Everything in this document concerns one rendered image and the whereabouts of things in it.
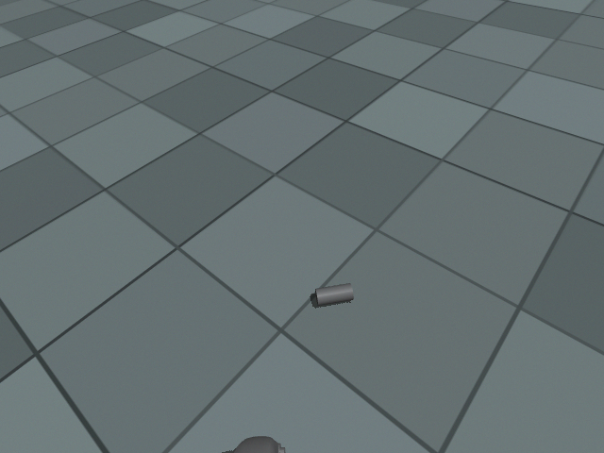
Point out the can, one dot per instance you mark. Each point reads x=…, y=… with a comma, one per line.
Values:
x=334, y=294

